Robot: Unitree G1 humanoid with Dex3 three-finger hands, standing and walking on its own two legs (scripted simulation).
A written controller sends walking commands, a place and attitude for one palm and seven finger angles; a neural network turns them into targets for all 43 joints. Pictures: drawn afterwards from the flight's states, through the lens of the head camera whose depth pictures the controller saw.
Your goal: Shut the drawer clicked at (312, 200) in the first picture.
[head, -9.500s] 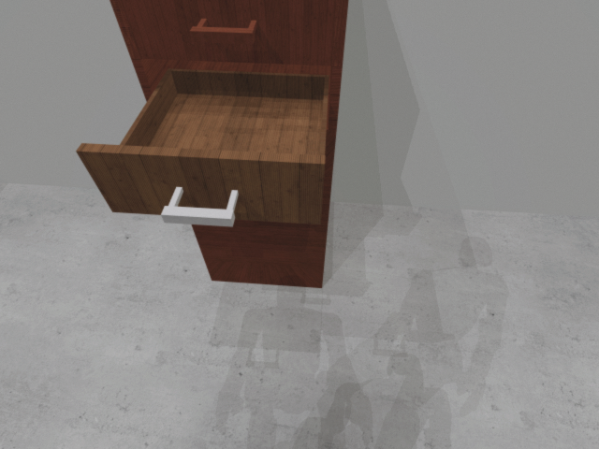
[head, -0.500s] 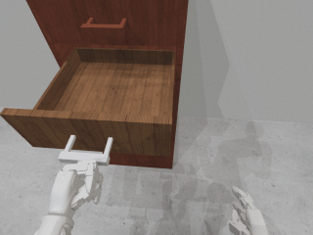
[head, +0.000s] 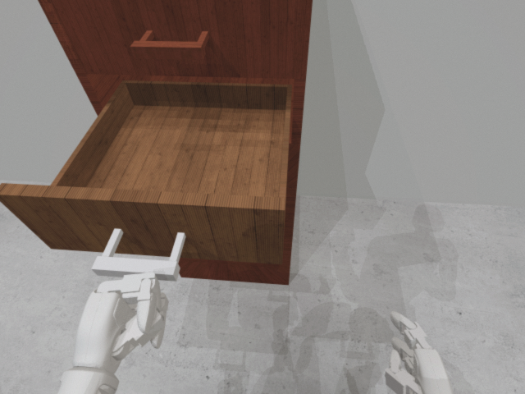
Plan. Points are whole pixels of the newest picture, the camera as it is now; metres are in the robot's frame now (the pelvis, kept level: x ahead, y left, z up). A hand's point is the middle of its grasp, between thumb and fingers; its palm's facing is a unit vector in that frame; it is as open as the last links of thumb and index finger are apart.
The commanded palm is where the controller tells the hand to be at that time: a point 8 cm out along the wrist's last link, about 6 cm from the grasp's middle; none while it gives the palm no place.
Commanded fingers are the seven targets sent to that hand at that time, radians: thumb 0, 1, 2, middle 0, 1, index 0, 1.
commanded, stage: push the drawer shut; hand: left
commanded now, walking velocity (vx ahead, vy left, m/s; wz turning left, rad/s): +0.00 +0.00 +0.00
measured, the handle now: (142, 253) +0.29 +0.19 +0.09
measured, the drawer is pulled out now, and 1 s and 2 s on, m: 0.30 0.21 0.08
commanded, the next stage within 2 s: none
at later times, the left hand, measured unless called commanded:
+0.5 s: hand (170, 289) +0.24 +0.14 +0.09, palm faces -0.03 -1.00 -0.07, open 3.0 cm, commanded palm +0.23 +0.19 +0.09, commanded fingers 0.00 0.90 0.90 -1.40 -1.60 -1.40 -1.60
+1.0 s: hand (180, 247) +0.30 +0.14 +0.09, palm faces -0.03 -1.00 -0.05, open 3.2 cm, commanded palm +0.29 +0.19 +0.09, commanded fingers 0.00 0.90 0.90 -1.40 -1.60 -1.40 -1.60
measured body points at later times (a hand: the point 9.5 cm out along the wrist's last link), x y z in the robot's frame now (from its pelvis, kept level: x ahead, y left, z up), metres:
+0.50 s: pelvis -0.02 +0.00 +0.00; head +0.02 -0.03 +0.45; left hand +0.23 +0.19 +0.09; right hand +0.16 -0.23 -0.08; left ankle -0.03 +0.12 -0.70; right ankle +0.01 -0.11 -0.70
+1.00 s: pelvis -0.01 +0.00 +0.01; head +0.02 -0.02 +0.46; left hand +0.30 +0.19 +0.09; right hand +0.14 -0.24 -0.08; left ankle -0.03 +0.12 -0.70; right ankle +0.01 -0.11 -0.70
